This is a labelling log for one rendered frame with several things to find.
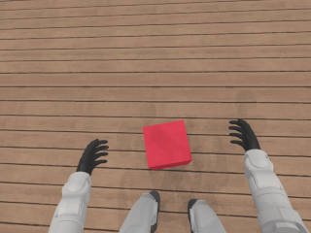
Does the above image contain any carton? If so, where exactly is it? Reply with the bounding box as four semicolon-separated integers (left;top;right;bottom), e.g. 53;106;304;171
142;119;192;171

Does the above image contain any robot left forearm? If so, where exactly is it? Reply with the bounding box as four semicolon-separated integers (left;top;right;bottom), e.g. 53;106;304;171
48;171;91;233

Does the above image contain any right robot thigh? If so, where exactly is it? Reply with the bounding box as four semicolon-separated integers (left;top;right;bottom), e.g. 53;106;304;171
190;204;226;233

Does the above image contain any left robot shin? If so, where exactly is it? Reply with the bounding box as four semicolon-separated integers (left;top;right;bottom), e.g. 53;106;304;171
140;193;155;200

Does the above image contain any robot right hand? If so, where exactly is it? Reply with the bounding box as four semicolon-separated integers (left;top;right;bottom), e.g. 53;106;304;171
228;118;260;152

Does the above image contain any robot right forearm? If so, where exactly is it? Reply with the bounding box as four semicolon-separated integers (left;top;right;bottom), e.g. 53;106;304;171
244;149;310;233

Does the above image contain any robot left hand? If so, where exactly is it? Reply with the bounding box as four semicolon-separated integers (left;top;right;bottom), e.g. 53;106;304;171
76;139;109;176

